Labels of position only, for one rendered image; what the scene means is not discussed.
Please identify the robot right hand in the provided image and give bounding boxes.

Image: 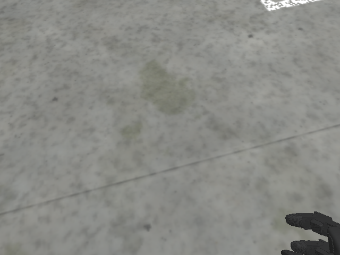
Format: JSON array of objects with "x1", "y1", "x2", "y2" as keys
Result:
[{"x1": 281, "y1": 211, "x2": 340, "y2": 255}]

